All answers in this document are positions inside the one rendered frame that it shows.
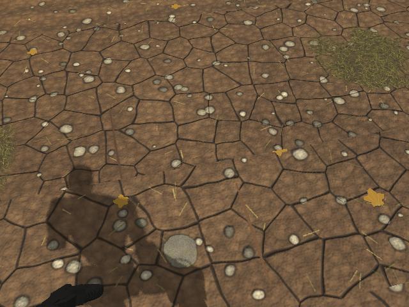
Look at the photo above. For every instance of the robot left hand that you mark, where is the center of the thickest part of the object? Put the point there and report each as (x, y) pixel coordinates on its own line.
(71, 296)

